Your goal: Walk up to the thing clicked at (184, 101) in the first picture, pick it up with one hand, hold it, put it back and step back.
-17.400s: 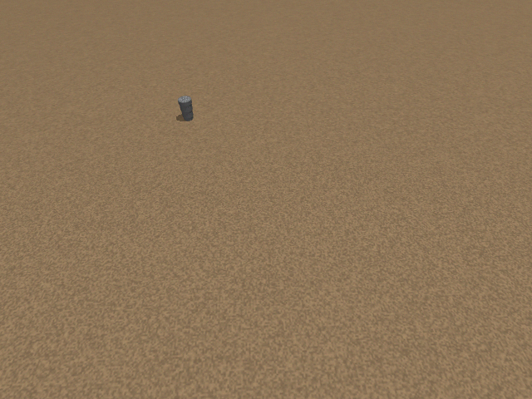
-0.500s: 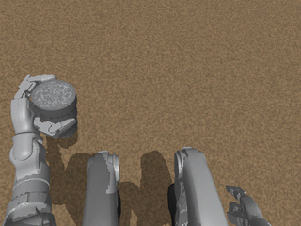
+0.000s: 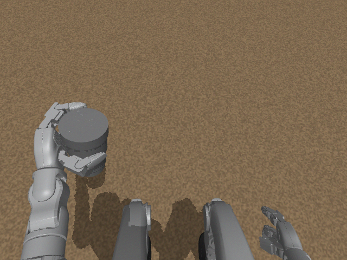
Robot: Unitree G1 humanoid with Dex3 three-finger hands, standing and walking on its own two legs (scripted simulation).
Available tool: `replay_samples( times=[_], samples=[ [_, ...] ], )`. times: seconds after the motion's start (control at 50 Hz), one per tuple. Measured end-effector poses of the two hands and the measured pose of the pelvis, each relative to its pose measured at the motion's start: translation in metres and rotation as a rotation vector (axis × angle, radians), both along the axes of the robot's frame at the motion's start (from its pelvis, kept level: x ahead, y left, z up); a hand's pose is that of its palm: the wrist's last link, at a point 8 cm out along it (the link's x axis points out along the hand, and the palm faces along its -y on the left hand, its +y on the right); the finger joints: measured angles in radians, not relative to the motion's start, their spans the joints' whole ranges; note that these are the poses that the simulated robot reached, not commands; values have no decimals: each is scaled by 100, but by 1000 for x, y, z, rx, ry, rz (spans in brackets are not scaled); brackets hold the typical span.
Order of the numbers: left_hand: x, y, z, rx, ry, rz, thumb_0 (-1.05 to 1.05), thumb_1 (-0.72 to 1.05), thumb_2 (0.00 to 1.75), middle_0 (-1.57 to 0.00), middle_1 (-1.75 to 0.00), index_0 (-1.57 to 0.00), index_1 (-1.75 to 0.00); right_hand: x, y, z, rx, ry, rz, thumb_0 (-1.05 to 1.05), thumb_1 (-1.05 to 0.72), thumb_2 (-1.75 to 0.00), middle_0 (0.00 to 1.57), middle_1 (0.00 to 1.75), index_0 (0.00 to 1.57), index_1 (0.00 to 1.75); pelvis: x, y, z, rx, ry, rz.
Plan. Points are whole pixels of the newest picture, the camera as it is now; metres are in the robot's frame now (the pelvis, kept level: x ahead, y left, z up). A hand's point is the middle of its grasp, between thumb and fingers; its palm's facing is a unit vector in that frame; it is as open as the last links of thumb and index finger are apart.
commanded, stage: lift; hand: left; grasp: from the side
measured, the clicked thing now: (87, 146) +0.37 +0.21 +0.00
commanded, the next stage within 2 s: hold in 1.26 s
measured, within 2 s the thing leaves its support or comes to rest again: neither
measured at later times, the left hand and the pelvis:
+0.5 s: hand (61, 112) +0.37 +0.20 +0.15, palm faces +0.15 -0.99 -0.04, open 12.1 cm; pelvis +0.03 +0.00 +0.11, yaw +1 degrees
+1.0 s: hand (57, 88) +0.37 +0.18 +0.20, palm faces +0.16 -0.99 -0.01, open 12.1 cm; pelvis +0.04 +0.00 +0.16, yaw +2 degrees
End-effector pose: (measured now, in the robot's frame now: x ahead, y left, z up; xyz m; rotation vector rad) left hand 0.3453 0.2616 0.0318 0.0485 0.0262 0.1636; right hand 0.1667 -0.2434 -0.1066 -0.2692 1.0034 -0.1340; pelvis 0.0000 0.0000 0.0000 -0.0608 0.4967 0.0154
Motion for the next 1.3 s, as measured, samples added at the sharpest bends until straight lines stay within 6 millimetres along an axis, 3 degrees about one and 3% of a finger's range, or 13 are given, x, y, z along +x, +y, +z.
replay_samples(
  times=[0.14,0.26,0.42,0.74,1.3],
  samples=[
    [2,-3,56,1,-11,5,7,-58,108,-73,-103,-54,-96,4,5,51,6,-33,-13,0,-91,-89,20,30,21,30,12,1,45,2,-64,8],
    [2,-6,83,-4,8,-11,7,-58,108,-74,-103,-54,-96,2,4,86,2,-50,-16,0,-91,-89,20,30,21,30,18,3,75,5,-117,12],
    [-6,-11,108,-24,7,-6,7,-59,108,-74,-102,-55,-95,-4,5,113,6,-40,-10,0,-91,-89,20,30,20,30,24,4,103,12,-168,16],
    [-4,-22,159,-18,-34,-7,7,-59,108,-74,-102,-55,-95,1,14,148,40,-56,4,1,-92,-90,20,30,20,30,33,2,140,26,-256,19],
    [6,-36,189,-37,-22,-14,6,-59,108,-73,-103,-55,-96,10,2,177,35,-57,-14,1,-92,-90,20,30,20,30,49,-3,169,40,-332,16]
  ],
)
